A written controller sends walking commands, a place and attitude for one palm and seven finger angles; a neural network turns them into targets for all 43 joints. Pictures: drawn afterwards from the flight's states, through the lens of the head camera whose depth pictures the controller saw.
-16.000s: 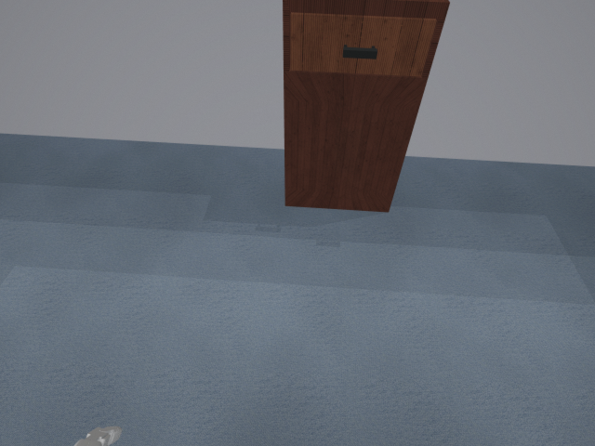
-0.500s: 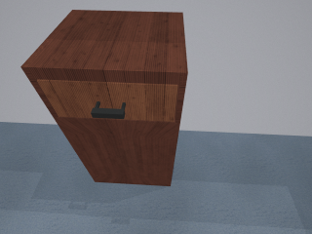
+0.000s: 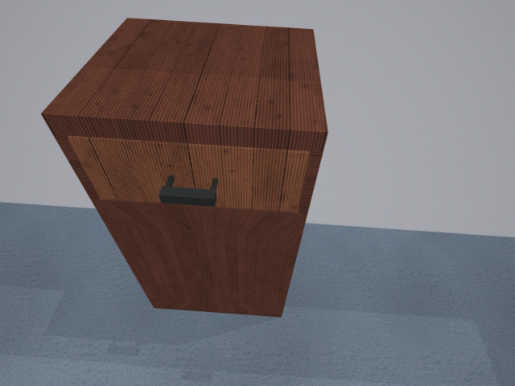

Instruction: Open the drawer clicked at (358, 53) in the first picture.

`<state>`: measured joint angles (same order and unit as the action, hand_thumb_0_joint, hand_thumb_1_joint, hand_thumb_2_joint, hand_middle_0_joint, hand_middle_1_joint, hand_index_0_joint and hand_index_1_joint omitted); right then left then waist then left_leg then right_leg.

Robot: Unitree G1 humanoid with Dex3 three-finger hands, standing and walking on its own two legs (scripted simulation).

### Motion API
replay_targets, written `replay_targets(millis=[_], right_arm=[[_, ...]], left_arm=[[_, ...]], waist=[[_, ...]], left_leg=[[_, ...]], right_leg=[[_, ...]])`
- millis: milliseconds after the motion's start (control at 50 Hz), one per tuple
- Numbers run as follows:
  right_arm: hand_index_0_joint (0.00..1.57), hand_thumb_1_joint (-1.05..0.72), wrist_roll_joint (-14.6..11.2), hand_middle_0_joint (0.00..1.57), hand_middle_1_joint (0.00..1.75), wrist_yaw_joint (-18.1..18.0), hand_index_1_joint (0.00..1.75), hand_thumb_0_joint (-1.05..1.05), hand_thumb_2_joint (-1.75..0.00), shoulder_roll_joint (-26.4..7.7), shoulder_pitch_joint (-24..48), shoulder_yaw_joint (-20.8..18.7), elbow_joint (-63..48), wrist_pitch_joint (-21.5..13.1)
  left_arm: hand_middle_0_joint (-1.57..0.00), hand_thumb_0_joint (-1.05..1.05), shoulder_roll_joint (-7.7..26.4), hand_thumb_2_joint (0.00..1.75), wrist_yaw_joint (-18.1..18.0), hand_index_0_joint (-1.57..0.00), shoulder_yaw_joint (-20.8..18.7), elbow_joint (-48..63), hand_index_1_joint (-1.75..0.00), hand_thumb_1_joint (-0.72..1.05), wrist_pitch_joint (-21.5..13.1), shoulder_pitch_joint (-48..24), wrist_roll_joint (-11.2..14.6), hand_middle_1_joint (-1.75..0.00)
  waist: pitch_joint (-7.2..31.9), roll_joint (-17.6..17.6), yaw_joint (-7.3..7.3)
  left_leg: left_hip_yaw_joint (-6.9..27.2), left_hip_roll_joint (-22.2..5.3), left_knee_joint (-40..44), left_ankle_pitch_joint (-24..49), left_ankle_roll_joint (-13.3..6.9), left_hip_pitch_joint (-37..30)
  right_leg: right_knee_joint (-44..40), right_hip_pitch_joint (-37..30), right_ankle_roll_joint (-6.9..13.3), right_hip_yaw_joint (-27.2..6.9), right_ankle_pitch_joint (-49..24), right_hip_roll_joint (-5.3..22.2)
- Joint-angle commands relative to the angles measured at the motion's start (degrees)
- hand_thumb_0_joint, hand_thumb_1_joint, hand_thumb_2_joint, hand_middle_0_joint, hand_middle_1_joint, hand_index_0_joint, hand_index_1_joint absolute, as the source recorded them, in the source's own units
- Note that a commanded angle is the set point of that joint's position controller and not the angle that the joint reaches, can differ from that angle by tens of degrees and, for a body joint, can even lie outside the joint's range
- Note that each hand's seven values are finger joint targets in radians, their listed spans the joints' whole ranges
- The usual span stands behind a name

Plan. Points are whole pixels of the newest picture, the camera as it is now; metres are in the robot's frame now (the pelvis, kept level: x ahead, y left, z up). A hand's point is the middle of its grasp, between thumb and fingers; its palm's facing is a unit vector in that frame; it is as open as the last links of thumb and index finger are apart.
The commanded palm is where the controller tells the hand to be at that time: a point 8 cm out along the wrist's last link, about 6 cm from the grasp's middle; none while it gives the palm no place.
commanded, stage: shuffle to correct the standing spot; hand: left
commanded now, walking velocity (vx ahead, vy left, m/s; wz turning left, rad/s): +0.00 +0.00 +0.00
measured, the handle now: (190, 188) +0.47 +0.16 +0.00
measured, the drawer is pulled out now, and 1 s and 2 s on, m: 0.00 0.00 0.00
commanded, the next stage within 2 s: come to a stop and stand still in 0.20 s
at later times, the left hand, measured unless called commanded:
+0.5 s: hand out of the picture -0.04 +0.14 -0.17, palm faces +0.01 -0.97 -0.25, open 7.3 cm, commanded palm none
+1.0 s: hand out of the picture -0.04 +0.16 -0.18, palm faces +0.05 -0.98 -0.18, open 7.3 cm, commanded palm none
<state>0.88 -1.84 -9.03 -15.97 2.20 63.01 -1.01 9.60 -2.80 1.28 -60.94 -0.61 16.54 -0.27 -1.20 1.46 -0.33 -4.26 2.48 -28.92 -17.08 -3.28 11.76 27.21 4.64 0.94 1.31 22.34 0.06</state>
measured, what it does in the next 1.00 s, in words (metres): steps on the spot: right foot, then left foot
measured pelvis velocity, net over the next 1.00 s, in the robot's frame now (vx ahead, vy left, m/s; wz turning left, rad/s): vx -0.04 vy -0.02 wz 0.01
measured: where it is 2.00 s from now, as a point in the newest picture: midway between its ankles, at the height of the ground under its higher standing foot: outside the picture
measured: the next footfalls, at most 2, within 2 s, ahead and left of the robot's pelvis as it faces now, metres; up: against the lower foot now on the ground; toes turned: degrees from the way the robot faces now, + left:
right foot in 0.46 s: -0.01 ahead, -0.14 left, +0.00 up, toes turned -2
left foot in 0.78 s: -0.01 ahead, +0.07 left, +0.00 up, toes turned -3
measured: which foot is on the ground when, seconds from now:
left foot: down 0.00-0.46, up 0.48-0.76, down 0.78-1.00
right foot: down 0.00-0.22, up 0.24-0.44, down 0.46-1.00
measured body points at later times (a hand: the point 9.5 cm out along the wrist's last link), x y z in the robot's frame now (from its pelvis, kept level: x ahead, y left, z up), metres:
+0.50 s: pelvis -0.06 -0.05 -0.01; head -0.04 -0.06 +0.44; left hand -0.04 +0.19 -0.15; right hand -0.02 -0.28 -0.17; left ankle -0.02 +0.08 -0.72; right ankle -0.06 -0.17 -0.74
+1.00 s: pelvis -0.04 -0.02 +0.00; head -0.02 +0.00 +0.45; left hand -0.05 +0.21 -0.16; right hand -0.02 -0.24 -0.15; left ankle -0.05 +0.06 -0.73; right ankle -0.06 -0.14 -0.73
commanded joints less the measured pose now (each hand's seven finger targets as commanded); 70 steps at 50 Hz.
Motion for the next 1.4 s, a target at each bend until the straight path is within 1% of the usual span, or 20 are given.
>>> replay_targets(millis=[0, 120, 220, 300, 380, 400, 420, 440, 480, 560, 640, 720, 780, 840, 940, 1080, 1180, 1320, 1340, 1380], right_arm=[[0.2, -0.9, -0.2, 0.2, 0.3, -0.6, 0.3, 0.0, -0.9, -6.4, -2.9, -1.4, -1.3, -0.9], [0.2, -0.9, -0.4, 0.2, 0.3, -1.3, 0.3, 0.0, -0.9, -7.7, -3.4, -2.4, -1.7, -0.7], [0.2, -0.9, -0.2, 0.2, 0.3, -2.4, 0.3, 0.0, -0.9, -10.7, -5.3, -4.4, -3.1, 0.3], [0.2, -0.9, 0.5, 0.2, 0.3, -2.2, 0.3, 0.0, -0.9, -11.3, 0.0, -5.3, -6.0, 1.1], [0.2, -0.9, 0.5, 0.2, 0.3, 0.1, 0.3, 0.0, -0.9, -8.5, 4.9, -4.3, -6.6, 1.4], [0.2, -0.9, 0.1, 0.2, 0.3, 0.6, 0.3, 0.0, -0.9, -5.9, 4.0, -4.0, -6.6, 1.8], [0.2, -0.9, -0.3, 0.2, 0.3, 1.1, 0.3, 0.0, -0.9, -3.5, 4.2, -3.6, -7.9, 2.4], [0.2, -0.9, 0.2, 0.2, 0.3, 1.6, 0.3, 0.0, -0.9, -4.9, 5.6, -4.0, -8.9, 2.8], [0.2, -0.9, 0.8, 0.2, 0.3, 2.1, 0.3, 0.0, -0.9, -5.0, 2.0, -4.5, -7.3, 3.2], [0.2, -0.9, 0.5, 0.2, 0.3, 2.8, 0.3, 0.0, -0.9, -5.7, -0.4, -4.6, -6.2, 2.0], [0.2, -0.9, 0.0, 0.2, 0.3, 2.4, 0.3, 0.0, -0.9, -4.5, 2.3, -4.1, -8.1, 1.3], [0.2, -0.9, -0.4, 0.2, 0.3, 1.3, 0.3, 0.0, -0.9, -3.7, -4.3, -3.5, -5.5, 0.4], [0.2, -0.9, 0.1, 0.2, 0.3, 0.4, 0.3, 0.0, -0.9, -10.4, -6.7, -4.5, -6.0, 0.2], [0.2, -0.9, 0.3, 0.2, 0.3, -0.4, 0.3, 0.0, -0.9, -6.8, -2.4, -3.3, -5.6, 0.2], [0.2, -0.9, 0.1, 0.2, 0.3, -0.8, 0.3, 0.0, -0.9, -6.4, -3.4, -3.1, -4.0, -0.7], [0.2, -0.9, -0.3, 0.2, 0.3, -0.3, 0.3, 0.0, -0.9, -4.6, -3.3, -2.5, -1.8, -0.4], [0.2, -0.9, -0.2, 0.2, 0.3, -0.3, 0.3, 0.0, -0.9, -4.0, -4.3, -1.8, 0.2, -0.7], [0.2, -0.9, -0.2, 0.2, 0.3, -0.5, 0.3, 0.0, -0.9, -3.4, -5.3, -1.5, 0.9, -0.7], [0.2, -0.9, -1.0, 0.2, 0.3, 0.3, 0.3, 0.0, -0.9, -6.8, -0.4, -1.8, -3.7, -1.2], [0.2, -0.9, 0.0, 0.2, 0.3, 0.8, 0.3, 0.0, -0.9, -3.9, -2.5, -1.7, -3.6, -0.8]], left_arm=[[-0.2, 0.0, 5.0, 0.9, -0.2, -0.2, -1.2, 0.9, -0.3, 0.9, -0.2, 5.6, 0.0, -0.3], [-0.2, 0.0, 5.0, 0.9, -0.5, -0.2, -1.6, 1.5, -0.3, 0.9, 0.8, 5.9, -0.1, -0.3], [-0.2, 0.0, 5.2, 0.9, -0.1, -0.2, -2.7, 4.7, -0.3, 0.9, 2.7, 4.5, -0.7, -0.3], [-0.2, 0.0, 3.9, 0.9, 0.6, -0.2, -3.8, 6.6, -0.3, 0.9, 3.8, 3.8, -1.0, -0.3], [-0.2, 0.0, 1.4, 0.9, 1.2, -0.2, -2.8, 3.2, -0.3, 0.9, 1.6, 10.6, -1.1, -0.3], [-0.2, 0.0, 4.1, 0.9, 1.0, -0.2, -3.0, 2.8, -0.3, 0.9, 0.8, 10.3, -1.6, -0.3], [-0.2, 0.0, 8.6, 0.9, 0.8, -0.2, -3.2, 3.8, -0.3, 0.9, 0.4, 9.6, -1.7, -0.3], [-0.2, 0.0, 10.7, 0.9, 0.6, -0.2, -3.4, 6.0, -0.3, 0.9, 0.6, 5.9, -1.3, -0.3], [-0.2, 0.0, 10.9, 0.9, 0.8, -0.2, -4.0, 7.4, -0.3, 0.9, 0.4, 0.5, -1.5, -0.3], [-0.2, 0.0, 9.0, 0.9, 1.0, -0.2, -3.9, 6.5, -0.3, 0.9, -0.9, 2.4, -1.3, -0.3], [-0.2, 0.0, 10.4, 0.9, 0.9, -0.2, -4.8, 5.0, -0.3, 0.9, -0.8, 6.5, -1.7, -0.3], [-0.2, 0.0, 9.2, 0.9, 0.8, -0.2, -4.7, 4.1, -0.3, 0.9, 0.2, 4.7, -1.0, -0.3], [-0.2, 0.0, 2.9, 0.9, 1.0, -0.2, -3.3, 5.2, -0.3, 0.9, 1.0, 5.1, -0.8, -0.3], [-0.2, 0.0, 2.8, 0.9, 1.2, -0.2, -2.9, 3.4, -0.3, 0.9, 1.6, 2.2, -1.2, -0.3], [-0.2, 0.0, 1.4, 0.9, 1.4, -0.2, -2.5, 1.3, -0.3, 0.9, 0.6, 3.4, -0.7, -0.3], [-0.2, 0.0, 3.9, 0.9, 0.9, -0.2, -2.0, -0.8, -0.3, 0.9, -0.4, 3.2, -0.6, -0.3], [-0.2, 0.0, 3.3, 0.9, 0.7, -0.2, -1.7, -1.1, -0.3, 0.9, 0.1, 3.3, -0.5, -0.3], [-0.2, 0.0, 2.8, 0.9, 0.8, -0.2, -1.6, -1.9, -0.3, 0.9, 0.1, 4.5, -0.4, -0.3], [-0.2, 0.0, 4.9, 0.9, -1.6, -0.2, -0.9, -3.1, -0.3, 0.9, -1.2, 6.3, -1.1, -0.3], [-0.2, 0.0, 6.5, 0.9, -0.4, -0.2, -1.3, -0.2, -0.3, 0.9, -1.8, 3.6, -0.5, -0.3]], waist=[[-0.1, -1.9, 0.75], [0.1, -2.6, 0.37], [1.7, -7.4, -0.63], [3.0, -5.9, 0.68], [4.4, -3.7, 4.27], [1.7, 3.7, 3.52], [-2.2, 14.8, 3.28], [-6.5, 13.2, 3.3], [-4.9, 7.7, -0.1], [-6.7, 7.0, 0.62], [-3.5, 5.8, 3.35], [0.9, 4.2, 0.72], [1.8, -13.7, 0.8], [-2.6, -11.2, 1.06], [2.1, -5.5, 1.46], [-0.8, 5.3, 0.74], [-3.8, -1.6, 1.18], [-3.6, -2.5, 1.13], [-7.9, -3.3, 1.74], [-4.5, -6.9, 0.55]], left_leg=[[8.5, -8.3, 3.9, 26.0, -1.1, -3.8], [10.1, -11.3, 3.8, 41.7, -2.0, -7.8], [17.8, -21.7, 6.7, 52.4, -9.8, -11.4], [16.0, -23.3, 7.9, 38.1, -11.5, -2.1], [6.9, -12.0, 6.0, -2.7, -2.8, 11.5], [3.9, -6.3, 0.6, -12.6, 0.2, 15.3], [1.8, -2.2, -9.4, -13.6, 2.3, 17.6], [3.1, -3.2, -16.5, -12.3, 2.1, 16.1], [2.7, -2.5, -24.4, -8.8, 2.4, 13.1], [2.3, -4.0, -23.1, -2.1, 2.7, 15.8], [0.9, -3.4, -11.7, -5.9, 3.3, 14.4], [0.2, -2.4, 6.6, 4.5, 3.2, -2.3], [17.2, -19.3, 12.6, 16.4, -5.2, -5.7], [15.0, -16.9, 14.6, 16.8, -7.5, 2.2], [8.8, -13.9, 8.1, 33.7, -5.9, -4.0], [5.9, -8.4, 7.5, 13.2, 0.4, 0.9], [6.8, -8.8, 9.8, 13.5, -0.1, 0.5], [6.7, -8.8, 10.5, 11.8, -0.1, 0.0], [6.0, -9.3, 0.3, 23.3, 2.0, 4.6], [6.0, -7.4, 4.2, 6.3, 1.6, 3.0]], right_leg=[[-3.0, 3.0, 1.4, -3.7, -18.9, 5.2], [0.1, 6.2, 0.5, -2.3, -19.6, 4.2], [16.7, 17.2, -0.1, -1.6, 5.5, 1.8], [26.8, 16.9, 0.1, -4.5, 7.5, 2.8], [3.3, -0.7, -1.1, 1.2, -6.2, 1.5], [-5.8, -0.1, -0.5, -5.4, 3.6, 5.5], [-17.6, 7.5, 3.0, -21.7, 21.1, 15.8], [-24.1, 17.7, 6.4, -27.6, 29.3, 20.5], [-22.6, 20.3, 7.1, -24.1, 22.1, 18.3], [-18.9, 14.0, 6.7, -14.8, 7.2, 14.8], [-14.5, 5.3, 9.2, -14.0, -8.9, 16.8], [-4.0, 9.8, 5.0, -7.2, -15.9, 11.6], [10.6, 19.2, -0.8, 3.0, 6.9, 2.1], [18.4, 16.3, 0.1, 0.6, 5.8, 3.8], [4.4, 10.0, -1.1, 1.8, -3.4, 3.5], [-3.3, 3.7, 1.6, -3.2, -22.1, 7.6], [-4.5, 5.6, 0.9, -2.4, -14.8, 6.2], [-5.4, 5.4, 1.0, -2.3, -14.1, 6.2], [-4.7, 9.6, 0.3, -4.2, -27.7, 8.3], [-3.6, 9.2, 2.5, -4.6, -13.8, 8.0]])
